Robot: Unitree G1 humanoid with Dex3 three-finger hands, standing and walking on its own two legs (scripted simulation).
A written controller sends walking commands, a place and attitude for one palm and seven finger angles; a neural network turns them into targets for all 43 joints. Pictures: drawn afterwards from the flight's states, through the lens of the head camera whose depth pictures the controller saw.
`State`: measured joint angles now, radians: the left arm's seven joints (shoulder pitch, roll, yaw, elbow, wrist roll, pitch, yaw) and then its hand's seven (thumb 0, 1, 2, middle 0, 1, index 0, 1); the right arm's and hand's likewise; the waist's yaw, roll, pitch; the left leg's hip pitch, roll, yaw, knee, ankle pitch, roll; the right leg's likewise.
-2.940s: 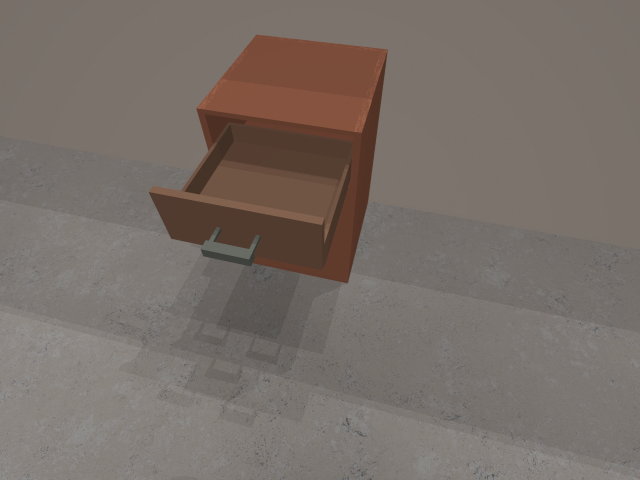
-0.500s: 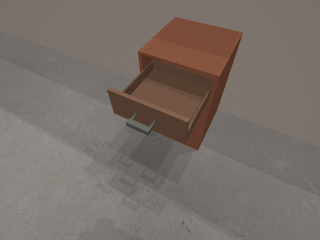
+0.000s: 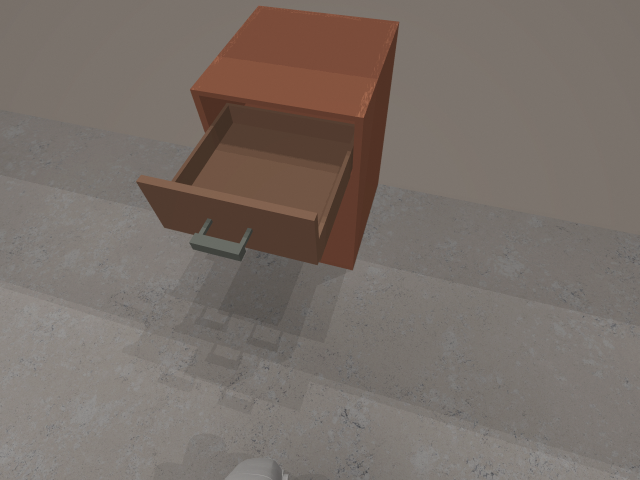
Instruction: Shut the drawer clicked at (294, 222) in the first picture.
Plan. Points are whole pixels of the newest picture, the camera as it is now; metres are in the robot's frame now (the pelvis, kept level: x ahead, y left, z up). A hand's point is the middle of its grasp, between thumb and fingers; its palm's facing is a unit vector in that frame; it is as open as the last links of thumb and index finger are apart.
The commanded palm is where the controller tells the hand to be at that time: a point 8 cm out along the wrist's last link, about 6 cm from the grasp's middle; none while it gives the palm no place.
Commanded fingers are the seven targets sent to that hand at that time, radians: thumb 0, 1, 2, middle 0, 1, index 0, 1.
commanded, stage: turn to face it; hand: left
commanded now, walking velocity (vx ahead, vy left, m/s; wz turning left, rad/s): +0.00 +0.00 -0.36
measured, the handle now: (222, 237) +0.56 +0.26 -0.19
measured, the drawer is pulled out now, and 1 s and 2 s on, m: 0.30 0.30 0.30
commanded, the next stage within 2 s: take the last steps up to it in 0.20 s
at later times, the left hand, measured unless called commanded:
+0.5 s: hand out of the picture +0.09 +0.16 -0.16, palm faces -0.10 -0.96 -0.24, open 7.4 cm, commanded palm none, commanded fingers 0.00 0.90 0.90 -0.20 -0.30 -0.20 -0.30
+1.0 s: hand (248, 387) +0.25 +0.15 -0.16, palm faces -0.07 -0.96 -0.28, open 7.3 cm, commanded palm none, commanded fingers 0.00 0.90 0.90 -0.20 -0.30 -0.20 -0.30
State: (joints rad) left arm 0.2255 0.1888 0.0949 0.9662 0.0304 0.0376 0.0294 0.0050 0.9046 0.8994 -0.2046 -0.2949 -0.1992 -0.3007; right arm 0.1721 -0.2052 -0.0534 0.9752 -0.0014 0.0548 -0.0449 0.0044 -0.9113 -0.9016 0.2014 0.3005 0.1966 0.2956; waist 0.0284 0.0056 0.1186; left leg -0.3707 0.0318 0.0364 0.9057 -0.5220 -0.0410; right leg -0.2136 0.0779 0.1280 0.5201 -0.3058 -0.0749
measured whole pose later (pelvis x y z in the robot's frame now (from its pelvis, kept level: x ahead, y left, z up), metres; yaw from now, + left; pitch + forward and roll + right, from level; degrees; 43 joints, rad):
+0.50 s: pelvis +0.04 -0.02 +0.00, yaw -8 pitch +1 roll +1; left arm 0.26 0.14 0.05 0.98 0.03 0.00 0.02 0.01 0.90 0.90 -0.21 -0.30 -0.20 -0.30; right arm 0.24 -0.20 -0.04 0.98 -0.01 0.04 -0.01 0.00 -0.91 -0.90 0.20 0.30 0.20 0.30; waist 0.01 0.03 0.12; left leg -0.37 0.02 0.05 0.91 -0.49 -0.01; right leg -0.16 0.02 0.00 0.48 -0.34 -0.06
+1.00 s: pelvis +0.16 -0.04 -0.02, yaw -7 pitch -1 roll +2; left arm 0.22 0.16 0.04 0.95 0.02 -0.04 0.02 0.01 0.92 0.90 -0.20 -0.29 -0.20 -0.30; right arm 0.36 -0.15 0.00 1.06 -0.01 0.01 -0.02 0.00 -0.91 -0.90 0.20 0.30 0.20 0.30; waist 0.01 0.05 0.07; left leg -0.24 -0.02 0.03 0.72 -0.44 0.03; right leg -0.32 -0.04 -0.10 0.67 -0.32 -0.06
